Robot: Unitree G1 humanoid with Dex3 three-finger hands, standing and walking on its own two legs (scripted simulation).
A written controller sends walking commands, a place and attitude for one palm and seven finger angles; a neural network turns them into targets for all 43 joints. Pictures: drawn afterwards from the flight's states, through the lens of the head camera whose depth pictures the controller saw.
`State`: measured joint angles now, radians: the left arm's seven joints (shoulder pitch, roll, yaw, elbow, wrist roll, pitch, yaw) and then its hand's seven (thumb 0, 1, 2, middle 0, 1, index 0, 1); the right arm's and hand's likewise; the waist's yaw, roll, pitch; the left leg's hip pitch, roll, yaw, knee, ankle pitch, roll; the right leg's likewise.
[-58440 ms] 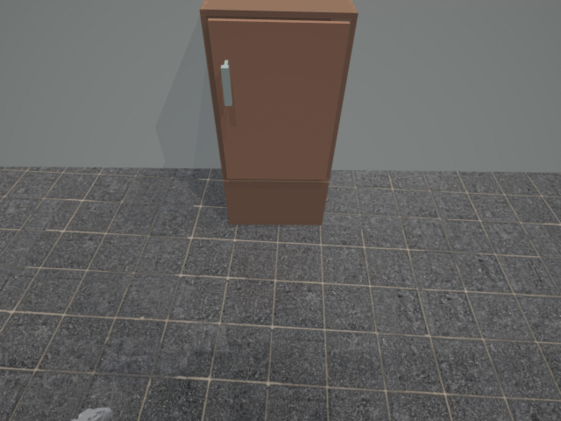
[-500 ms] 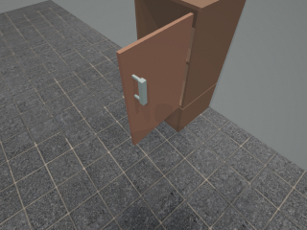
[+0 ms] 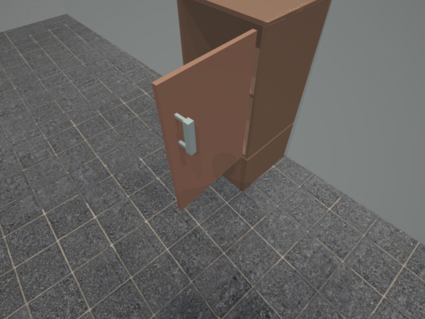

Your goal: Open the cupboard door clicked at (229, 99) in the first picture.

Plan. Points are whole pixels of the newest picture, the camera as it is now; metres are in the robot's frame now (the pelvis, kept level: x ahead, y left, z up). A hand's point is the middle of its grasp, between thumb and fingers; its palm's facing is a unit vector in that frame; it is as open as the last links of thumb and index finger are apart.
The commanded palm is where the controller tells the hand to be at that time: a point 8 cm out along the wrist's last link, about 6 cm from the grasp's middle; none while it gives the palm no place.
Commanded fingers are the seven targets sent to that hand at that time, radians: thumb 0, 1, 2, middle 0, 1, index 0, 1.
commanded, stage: look to check the result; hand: left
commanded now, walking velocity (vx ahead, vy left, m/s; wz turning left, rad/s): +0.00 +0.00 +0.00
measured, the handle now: (184, 134) +0.59 +0.11 -0.04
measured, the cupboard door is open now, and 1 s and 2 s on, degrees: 94 94 94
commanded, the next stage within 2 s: stand and wait in 0.58 s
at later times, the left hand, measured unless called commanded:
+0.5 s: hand out of the picture +0.02 +0.16 -0.17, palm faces +0.04 -0.98 -0.20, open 7.4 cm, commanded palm none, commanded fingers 0.00 0.90 0.90 -0.20 -0.30 -0.20 -0.30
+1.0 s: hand out of the picture +0.03 +0.16 -0.17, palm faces +0.03 -0.98 -0.21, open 7.4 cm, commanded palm none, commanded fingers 0.00 0.90 0.90 -0.20 -0.30 -0.20 -0.30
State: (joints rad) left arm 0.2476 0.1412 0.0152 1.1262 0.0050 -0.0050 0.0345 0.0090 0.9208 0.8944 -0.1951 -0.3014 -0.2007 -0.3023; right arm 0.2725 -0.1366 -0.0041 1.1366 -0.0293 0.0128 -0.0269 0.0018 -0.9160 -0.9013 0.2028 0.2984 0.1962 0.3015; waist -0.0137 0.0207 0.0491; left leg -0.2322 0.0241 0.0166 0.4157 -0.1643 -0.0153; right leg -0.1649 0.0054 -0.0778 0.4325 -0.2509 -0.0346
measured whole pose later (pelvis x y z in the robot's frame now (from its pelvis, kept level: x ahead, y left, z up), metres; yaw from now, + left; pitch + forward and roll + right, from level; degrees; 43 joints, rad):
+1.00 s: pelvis +0.03 -0.01 +0.00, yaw +0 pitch -1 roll +0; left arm 0.26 0.15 0.01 1.14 0.00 -0.02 0.04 0.00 0.91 0.89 -0.19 -0.30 -0.20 -0.30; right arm 0.25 -0.15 0.00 1.15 -0.03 0.01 -0.03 0.00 -0.91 -0.90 0.20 0.30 0.20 0.30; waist -0.01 0.02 0.05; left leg -0.17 0.05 0.01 0.38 -0.19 -0.04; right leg -0.10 0.03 -0.08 0.37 -0.26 -0.05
